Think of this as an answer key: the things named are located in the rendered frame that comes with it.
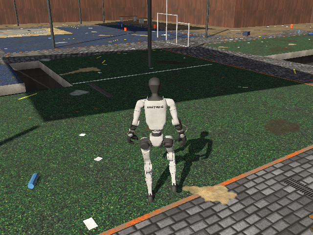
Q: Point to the robot right upper arm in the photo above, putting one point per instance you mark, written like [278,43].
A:
[173,111]

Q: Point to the right robot forearm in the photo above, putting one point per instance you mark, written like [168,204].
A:
[180,129]

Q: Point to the robot left hand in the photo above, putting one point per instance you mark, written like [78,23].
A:
[133,137]

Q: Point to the robot left shin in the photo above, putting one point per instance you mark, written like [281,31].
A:
[148,179]

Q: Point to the robot right hand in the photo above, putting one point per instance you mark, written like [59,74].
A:
[181,139]

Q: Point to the robot left upper arm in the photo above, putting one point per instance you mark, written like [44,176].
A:
[137,112]

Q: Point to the humanoid robot head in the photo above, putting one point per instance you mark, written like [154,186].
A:
[154,84]

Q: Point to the left robot forearm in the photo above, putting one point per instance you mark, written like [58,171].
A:
[131,129]

